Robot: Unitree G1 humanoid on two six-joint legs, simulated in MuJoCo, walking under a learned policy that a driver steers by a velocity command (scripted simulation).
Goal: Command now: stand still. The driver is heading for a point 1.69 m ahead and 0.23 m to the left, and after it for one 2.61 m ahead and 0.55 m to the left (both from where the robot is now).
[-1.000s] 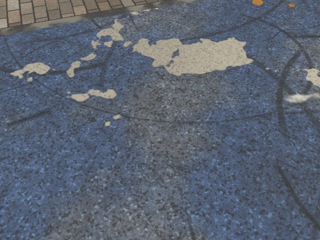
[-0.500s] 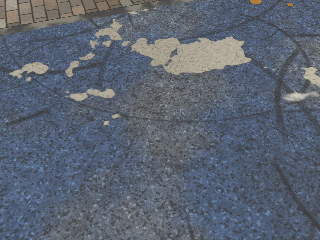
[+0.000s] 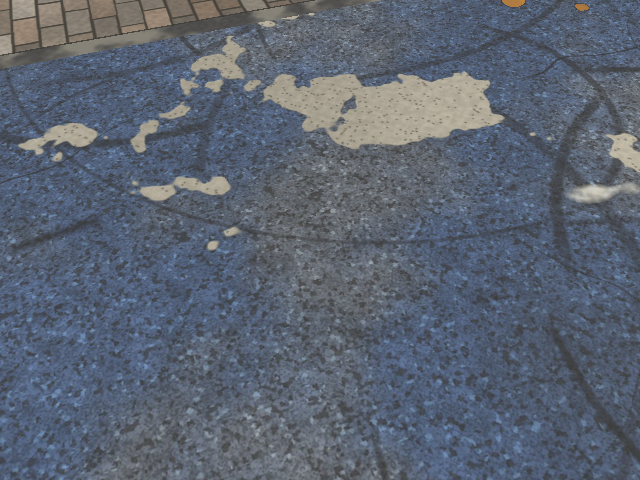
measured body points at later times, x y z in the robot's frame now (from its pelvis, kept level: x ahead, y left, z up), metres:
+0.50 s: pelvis +0.07 +0.05 -0.01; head +0.08 +0.07 +0.44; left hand +0.02 +0.31 -0.17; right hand +0.13 -0.22 -0.14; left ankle +0.09 +0.15 -0.74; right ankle -0.03 -0.10 -0.73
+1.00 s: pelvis +0.33 +0.03 -0.03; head +0.37 +0.03 +0.42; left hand +0.56 +0.25 -0.13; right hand +0.23 -0.22 -0.16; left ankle +0.10 +0.15 -0.72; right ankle +0.47 -0.07 -0.74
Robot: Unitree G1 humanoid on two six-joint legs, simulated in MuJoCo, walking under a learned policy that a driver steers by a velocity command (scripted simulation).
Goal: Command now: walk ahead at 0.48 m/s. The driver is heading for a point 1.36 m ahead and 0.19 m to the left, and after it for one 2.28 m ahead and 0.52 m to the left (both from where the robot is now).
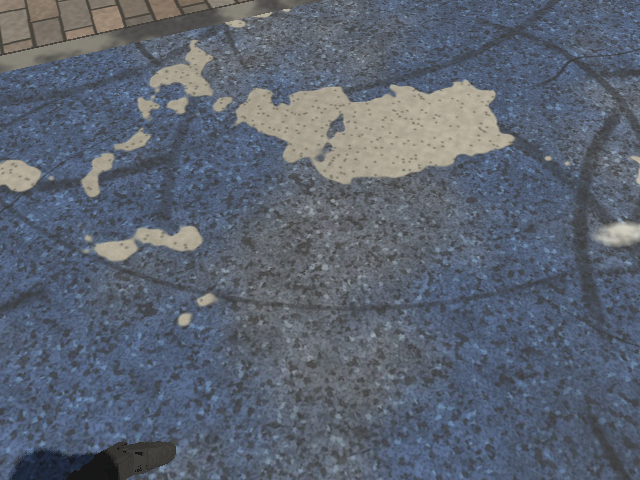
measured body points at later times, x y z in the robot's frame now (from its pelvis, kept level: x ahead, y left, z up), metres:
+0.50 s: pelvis +0.30 +0.03 +0.01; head +0.32 +0.04 +0.46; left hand +0.25 +0.30 -0.13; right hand +0.50 -0.20 -0.08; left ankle +0.45 +0.14 -0.71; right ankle +0.14 -0.10 -0.71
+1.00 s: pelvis +0.57 +0.04 +0.03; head +0.60 +0.04 +0.48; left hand +0.77 +0.27 -0.08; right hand +0.53 -0.23 -0.11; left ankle +0.44 +0.14 -0.71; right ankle +0.76 -0.10 -0.68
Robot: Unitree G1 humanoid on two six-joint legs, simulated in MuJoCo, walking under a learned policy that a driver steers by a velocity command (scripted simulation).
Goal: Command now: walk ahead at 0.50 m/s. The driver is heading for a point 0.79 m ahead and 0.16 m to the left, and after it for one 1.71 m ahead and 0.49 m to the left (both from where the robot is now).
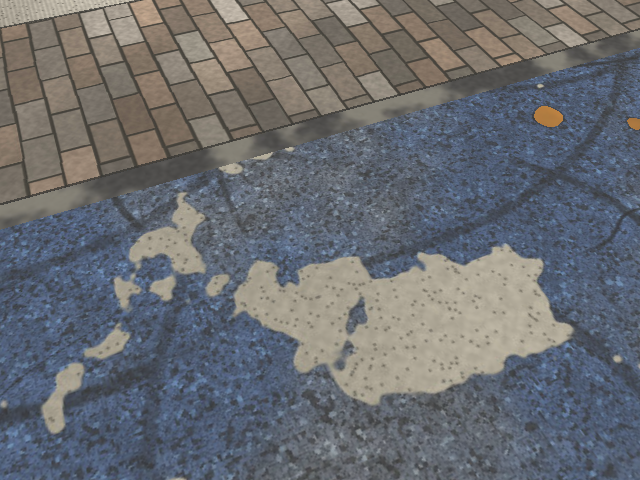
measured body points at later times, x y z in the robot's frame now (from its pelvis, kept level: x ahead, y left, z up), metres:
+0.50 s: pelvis +0.28 -0.03 +0.01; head +0.30 -0.04 +0.46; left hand +0.26 +0.23 -0.13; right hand +0.46 -0.27 -0.11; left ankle +0.47 +0.13 -0.68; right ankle +0.19 -0.13 -0.74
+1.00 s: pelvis +0.57 +0.04 +0.01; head +0.60 +0.07 +0.46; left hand +0.70 +0.35 -0.09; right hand +0.70 -0.21 -0.11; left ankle +0.50 +0.11 -0.74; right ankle +0.81 -0.07 -0.68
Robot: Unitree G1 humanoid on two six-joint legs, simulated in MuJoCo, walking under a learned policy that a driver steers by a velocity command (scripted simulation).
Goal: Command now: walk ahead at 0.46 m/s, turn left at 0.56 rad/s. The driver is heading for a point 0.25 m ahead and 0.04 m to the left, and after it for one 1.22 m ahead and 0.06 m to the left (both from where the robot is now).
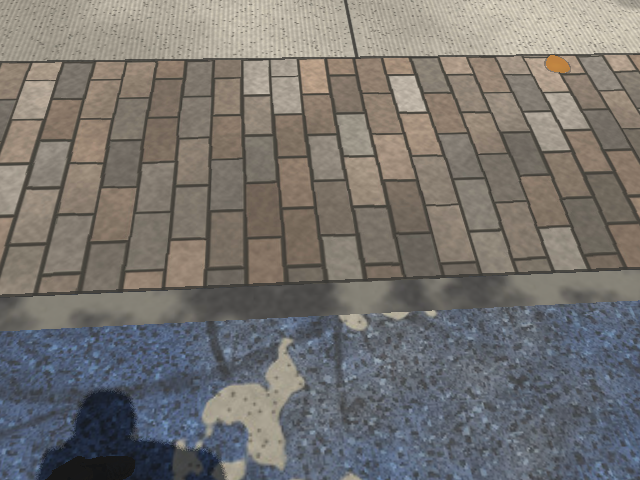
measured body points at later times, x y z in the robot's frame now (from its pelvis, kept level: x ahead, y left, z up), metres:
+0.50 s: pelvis +0.16 -0.03 -0.01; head +0.19 -0.02 +0.44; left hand +0.21 +0.26 -0.13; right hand +0.38 -0.25 -0.11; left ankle +0.17 +0.10 -0.74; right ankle +0.22 -0.14 -0.75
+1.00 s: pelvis +0.20 +0.00 -0.01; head +0.21 +0.01 +0.44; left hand +0.22 +0.29 -0.15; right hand +0.39 -0.21 -0.12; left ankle +0.17 +0.10 -0.75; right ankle +0.23 -0.14 -0.75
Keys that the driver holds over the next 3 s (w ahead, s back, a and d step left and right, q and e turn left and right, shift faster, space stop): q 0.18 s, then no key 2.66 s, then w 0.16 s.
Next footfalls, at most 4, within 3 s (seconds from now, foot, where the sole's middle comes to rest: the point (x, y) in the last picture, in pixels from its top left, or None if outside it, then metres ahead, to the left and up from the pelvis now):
0.12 right None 0.26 -0.14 -0.78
0.52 left None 0.21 0.11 -0.78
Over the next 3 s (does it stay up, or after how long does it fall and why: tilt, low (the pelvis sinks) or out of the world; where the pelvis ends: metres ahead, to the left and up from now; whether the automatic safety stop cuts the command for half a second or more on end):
stays up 0.22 -0.01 -0.01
